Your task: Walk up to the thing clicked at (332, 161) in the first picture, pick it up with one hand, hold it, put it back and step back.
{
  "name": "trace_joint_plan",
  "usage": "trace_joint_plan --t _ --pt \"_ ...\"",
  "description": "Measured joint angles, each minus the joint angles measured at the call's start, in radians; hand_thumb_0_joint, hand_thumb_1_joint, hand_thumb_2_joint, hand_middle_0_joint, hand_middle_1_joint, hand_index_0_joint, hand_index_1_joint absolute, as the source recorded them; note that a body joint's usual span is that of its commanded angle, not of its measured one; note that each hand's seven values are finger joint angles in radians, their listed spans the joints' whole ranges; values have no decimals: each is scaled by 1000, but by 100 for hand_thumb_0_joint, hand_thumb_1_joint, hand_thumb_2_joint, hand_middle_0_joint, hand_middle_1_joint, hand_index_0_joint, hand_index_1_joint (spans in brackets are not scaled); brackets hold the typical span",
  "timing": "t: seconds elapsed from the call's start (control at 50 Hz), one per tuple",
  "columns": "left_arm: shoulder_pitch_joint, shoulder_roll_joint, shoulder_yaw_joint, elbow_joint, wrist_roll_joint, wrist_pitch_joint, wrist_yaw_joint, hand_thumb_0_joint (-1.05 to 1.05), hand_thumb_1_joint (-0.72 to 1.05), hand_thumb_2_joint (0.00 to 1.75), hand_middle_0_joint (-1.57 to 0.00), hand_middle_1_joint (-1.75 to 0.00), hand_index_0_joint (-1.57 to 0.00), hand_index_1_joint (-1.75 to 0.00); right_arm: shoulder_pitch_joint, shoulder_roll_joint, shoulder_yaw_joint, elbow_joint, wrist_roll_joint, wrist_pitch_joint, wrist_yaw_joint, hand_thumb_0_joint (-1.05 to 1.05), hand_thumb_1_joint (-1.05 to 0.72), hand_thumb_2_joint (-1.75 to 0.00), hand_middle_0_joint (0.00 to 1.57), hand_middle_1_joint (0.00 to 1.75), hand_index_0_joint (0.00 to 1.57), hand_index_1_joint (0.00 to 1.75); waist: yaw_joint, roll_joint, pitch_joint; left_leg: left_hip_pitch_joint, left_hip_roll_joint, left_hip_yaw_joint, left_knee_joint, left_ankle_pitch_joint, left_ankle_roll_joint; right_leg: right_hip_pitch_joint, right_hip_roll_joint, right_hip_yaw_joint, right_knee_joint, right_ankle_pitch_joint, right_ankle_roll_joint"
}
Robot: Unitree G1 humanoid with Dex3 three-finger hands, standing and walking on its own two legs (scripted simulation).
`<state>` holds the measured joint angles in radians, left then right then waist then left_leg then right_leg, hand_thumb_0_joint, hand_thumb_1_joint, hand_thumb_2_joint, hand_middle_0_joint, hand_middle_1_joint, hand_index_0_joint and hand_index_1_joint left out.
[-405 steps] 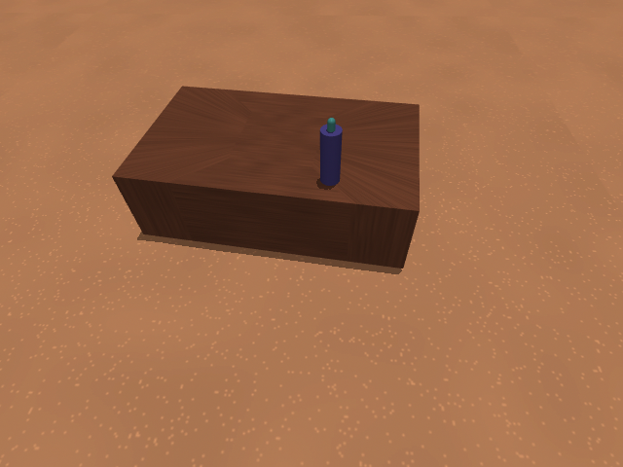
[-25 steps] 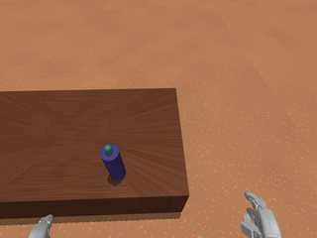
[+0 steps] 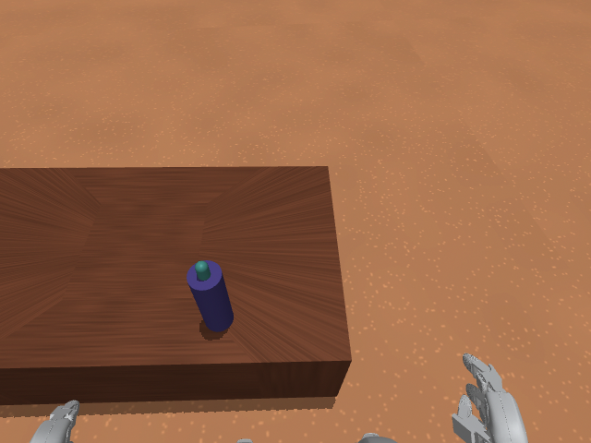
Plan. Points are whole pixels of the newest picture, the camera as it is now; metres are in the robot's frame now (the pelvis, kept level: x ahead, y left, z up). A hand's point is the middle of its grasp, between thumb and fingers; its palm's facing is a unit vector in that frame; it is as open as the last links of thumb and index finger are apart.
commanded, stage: go down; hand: left
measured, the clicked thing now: (211, 294) +0.47 +0.19 -0.26
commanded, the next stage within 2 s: none
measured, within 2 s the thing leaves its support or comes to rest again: neither
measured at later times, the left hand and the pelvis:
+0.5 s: hand (66, 357) +0.26 +0.33 -0.04, palm faces +0.20 -0.95 -0.25, open 17.6 cm; pelvis -0.01 +0.00 +0.00, yaw +0 degrees
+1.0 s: hand (52, 323) +0.30 +0.35 -0.02, palm faces +0.21 -0.96 -0.18, open 17.7 cm; pelvis -0.02 +0.00 -0.01, yaw -1 degrees
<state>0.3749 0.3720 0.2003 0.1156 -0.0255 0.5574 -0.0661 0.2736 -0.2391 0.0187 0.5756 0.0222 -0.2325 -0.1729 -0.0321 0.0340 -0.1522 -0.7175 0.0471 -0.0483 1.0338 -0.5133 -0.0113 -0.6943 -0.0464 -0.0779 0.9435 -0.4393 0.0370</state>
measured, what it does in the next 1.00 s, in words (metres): stands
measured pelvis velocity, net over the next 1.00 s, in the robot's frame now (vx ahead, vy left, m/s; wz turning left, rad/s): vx -0.02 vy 0.00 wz -0.02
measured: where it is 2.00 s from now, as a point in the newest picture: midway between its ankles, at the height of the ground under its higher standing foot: outside the picture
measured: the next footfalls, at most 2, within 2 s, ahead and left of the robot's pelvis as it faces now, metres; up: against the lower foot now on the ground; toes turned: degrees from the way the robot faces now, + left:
none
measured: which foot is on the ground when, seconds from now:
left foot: down 0.00-1.00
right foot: down 0.00-1.00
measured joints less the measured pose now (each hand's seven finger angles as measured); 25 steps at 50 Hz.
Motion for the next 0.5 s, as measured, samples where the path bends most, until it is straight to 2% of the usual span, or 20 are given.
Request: trace_joint_plan --t 0.16,0.22,0.3,0.4,0.5 --pt "-11 9 13 -6 -4 -3 -1 0 -59 6 -8 -4 -7 -5 5 3 6 10 -1 -25 -15 2 -89 -89 21 30 21 30 2 -5 4 -9 -1 -4 11 3 0 -5 0 -3 7 4 0" --pt "-62 25 28 29 -9 -18 0 -1 -59 6 -8 -4 -7 -5 3 2 13 22 -1 -41 -24 2 -89 -89 21 30 21 30 5 -8 10 -16 -2 -8 16 5 0 -11 -2 -6 12 5 0" --pt "-166 63 73 77 -27 -59 -11 -1 -59 6 -8 -3 -7 -5 -7 1 26 51 -3 -62 -31 2 -89 -89 21 30 21 30 5 -19 30 -21 -3 -12 19 10 -1 -14 -1 -9 14 9 -1" --pt "-321 127 137 229 -44 -124 -59 -1 -59 7 -8 -3 -6 -5 -18 -4 34 89 -6 -72 -27 1 -90 -90 21 30 21 30 -13 -23 40 -27 0 -10 10 18 -1 -18 1 -8 0 20 -2" --pt "-423 176 188 390 -50 -191 -143 -1 -59 8 -8 -4 -6 -6 1 -17 20 110 -10 -74 -12 1 -91 -90 21 30 21 30 -28 -19 40 -30 3 2 -6 23 3 -26 5 3 -18 31 1"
